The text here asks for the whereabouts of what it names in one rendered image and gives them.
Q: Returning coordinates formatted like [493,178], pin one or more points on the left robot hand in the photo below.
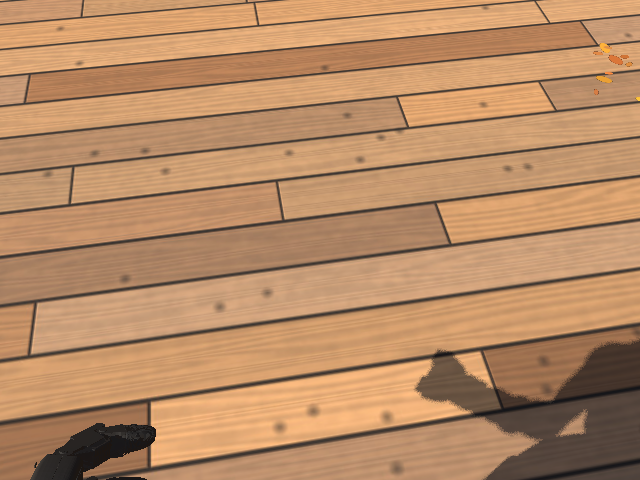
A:
[90,448]

